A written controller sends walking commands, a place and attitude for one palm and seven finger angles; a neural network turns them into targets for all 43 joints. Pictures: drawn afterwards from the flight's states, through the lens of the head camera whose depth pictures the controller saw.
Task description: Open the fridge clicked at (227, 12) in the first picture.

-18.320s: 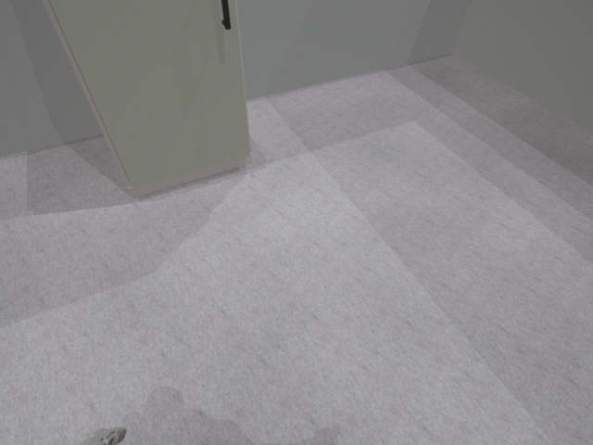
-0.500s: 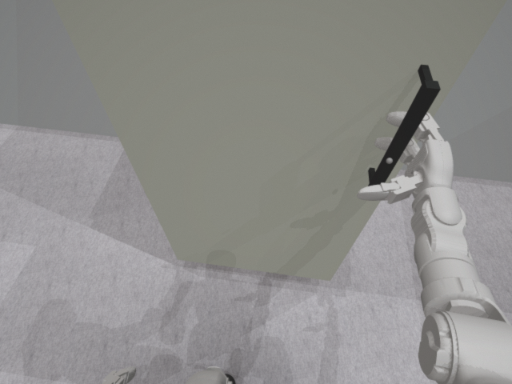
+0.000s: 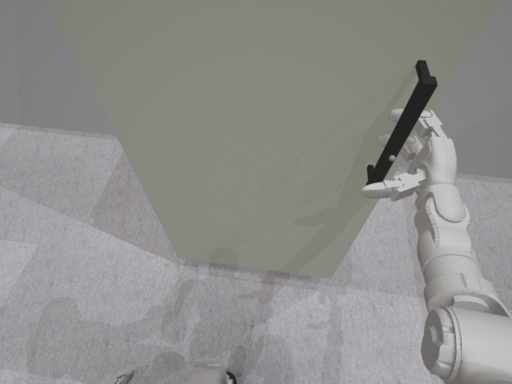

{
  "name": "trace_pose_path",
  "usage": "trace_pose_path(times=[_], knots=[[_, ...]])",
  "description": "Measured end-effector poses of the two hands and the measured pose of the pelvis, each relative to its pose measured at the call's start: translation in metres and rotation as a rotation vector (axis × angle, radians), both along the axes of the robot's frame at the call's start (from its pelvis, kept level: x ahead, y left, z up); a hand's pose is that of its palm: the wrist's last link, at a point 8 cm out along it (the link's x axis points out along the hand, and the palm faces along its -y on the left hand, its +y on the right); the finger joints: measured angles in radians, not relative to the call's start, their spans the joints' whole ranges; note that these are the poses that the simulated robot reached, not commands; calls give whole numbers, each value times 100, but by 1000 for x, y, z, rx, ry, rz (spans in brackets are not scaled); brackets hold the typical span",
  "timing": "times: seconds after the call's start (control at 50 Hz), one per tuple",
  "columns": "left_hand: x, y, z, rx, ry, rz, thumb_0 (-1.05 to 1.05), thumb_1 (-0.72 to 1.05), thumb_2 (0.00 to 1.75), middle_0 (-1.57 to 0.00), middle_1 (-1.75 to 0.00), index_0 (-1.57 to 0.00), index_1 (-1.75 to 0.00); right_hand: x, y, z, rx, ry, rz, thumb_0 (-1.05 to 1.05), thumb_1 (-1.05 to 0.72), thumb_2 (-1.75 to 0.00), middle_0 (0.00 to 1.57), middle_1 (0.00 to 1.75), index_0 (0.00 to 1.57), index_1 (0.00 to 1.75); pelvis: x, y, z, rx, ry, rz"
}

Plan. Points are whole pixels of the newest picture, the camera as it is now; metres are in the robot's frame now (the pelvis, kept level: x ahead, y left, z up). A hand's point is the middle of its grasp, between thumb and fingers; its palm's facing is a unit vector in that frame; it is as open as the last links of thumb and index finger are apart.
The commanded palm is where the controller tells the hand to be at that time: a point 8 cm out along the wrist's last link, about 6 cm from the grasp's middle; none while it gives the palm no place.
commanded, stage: grip the handle and tug to test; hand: right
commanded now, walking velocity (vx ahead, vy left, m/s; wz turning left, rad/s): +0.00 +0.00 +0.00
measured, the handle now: (392, 136) +0.51 -0.15 +0.10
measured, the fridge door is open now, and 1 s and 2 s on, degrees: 0 0 1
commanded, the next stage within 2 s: pull the door a little, standing still in 1.38 s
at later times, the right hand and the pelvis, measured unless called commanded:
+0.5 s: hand (383, 155) +0.46 -0.13 +0.10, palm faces +0.00 +1.00 +0.00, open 7.8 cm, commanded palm +0.42 -0.18 +0.11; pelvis +0.01 +0.00 +0.00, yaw +0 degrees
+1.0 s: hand (381, 156) +0.45 -0.13 +0.10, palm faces +0.00 +1.00 -0.01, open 5.2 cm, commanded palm +0.42 -0.18 +0.11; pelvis +0.00 +0.01 +0.00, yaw +0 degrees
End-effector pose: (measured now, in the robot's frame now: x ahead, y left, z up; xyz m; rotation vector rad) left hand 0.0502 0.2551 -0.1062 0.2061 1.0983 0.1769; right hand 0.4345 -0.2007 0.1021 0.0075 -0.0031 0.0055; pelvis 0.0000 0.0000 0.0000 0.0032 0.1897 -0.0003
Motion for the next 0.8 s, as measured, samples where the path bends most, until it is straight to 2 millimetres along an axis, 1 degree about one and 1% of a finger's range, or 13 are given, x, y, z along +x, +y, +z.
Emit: trace_pose_path(times=[0.1,0.2,0.32,0.66,0.72,0.8], knots=[[1,-3,0,-2,2,-2,1,90,90,-20,-30,-20,-30,2,3,0,-1,0,7,-1,44,-33,31,121,31,121,1,-2,0,1,2,-2],[2,-6,-2,-11,2,-5,1,90,90,-20,-30,-20,-30,4,10,2,-7,-4,13,-1,29,-39,32,123,32,123,3,-3,0,2,4,-2],[4,-8,-2,-18,3,-4,1,90,90,-20,-30,-20,-30,8,13,0,-5,3,2,-1,5,-50,36,126,35,126,5,-3,0,0,7,3],[10,-1,-1,-18,-15,-7,1,90,90,-20,-30,-20,-30,0,15,3,-15,-6,0,1,-71,-82,43,137,43,137,5,2,2,-2,-4,1],[12,1,0,-14,-20,-11,1,90,90,-20,-30,-20,-30,-1,16,2,-12,0,4,1,-77,-85,44,138,44,138,4,4,2,-3,-7,0],[13,3,0,-10,-28,-12,1,90,90,-20,-30,-20,-30,-1,17,3,-10,2,-4,1,-76,-85,43,139,43,139,2,5,2,-4,-9,-1]])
